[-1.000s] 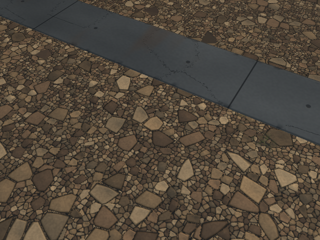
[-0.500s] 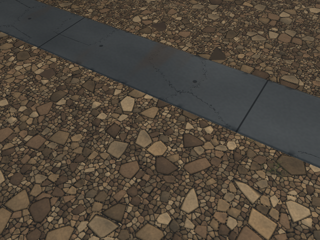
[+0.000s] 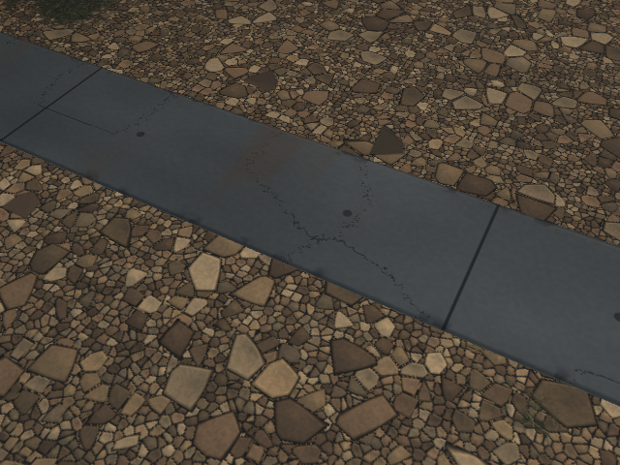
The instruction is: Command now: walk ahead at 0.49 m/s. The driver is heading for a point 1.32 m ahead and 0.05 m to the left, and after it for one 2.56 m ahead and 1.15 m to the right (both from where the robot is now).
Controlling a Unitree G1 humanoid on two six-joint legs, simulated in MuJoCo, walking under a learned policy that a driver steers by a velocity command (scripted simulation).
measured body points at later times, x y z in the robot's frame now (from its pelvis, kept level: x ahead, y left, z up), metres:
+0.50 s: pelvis +0.27 -0.08 +0.00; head +0.29 -0.10 +0.45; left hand +0.33 +0.18 -0.12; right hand +0.36 -0.35 -0.14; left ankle +0.27 +0.08 -0.66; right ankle +0.29 -0.16 -0.74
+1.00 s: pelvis +0.55 -0.01 -0.01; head +0.57 +0.00 +0.44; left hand +0.58 +0.25 -0.15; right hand +0.67 -0.27 -0.13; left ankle +0.61 +0.07 -0.74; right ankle +0.45 -0.16 -0.65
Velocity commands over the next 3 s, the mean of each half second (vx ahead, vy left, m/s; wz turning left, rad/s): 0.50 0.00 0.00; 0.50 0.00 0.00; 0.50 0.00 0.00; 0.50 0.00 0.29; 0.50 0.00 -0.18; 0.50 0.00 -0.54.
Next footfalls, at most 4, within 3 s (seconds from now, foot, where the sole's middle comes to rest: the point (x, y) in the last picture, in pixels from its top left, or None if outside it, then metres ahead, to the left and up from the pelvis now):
0.30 right None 0.33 -0.17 -0.78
0.86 left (279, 409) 0.65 0.07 -0.78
1.44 right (367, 291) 0.97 -0.16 -0.78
1.96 left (288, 224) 1.21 0.05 -0.78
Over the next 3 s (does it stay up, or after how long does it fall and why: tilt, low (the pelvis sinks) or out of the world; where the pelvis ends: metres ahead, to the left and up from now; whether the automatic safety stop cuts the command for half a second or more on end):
stays up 1.64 0.02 -0.10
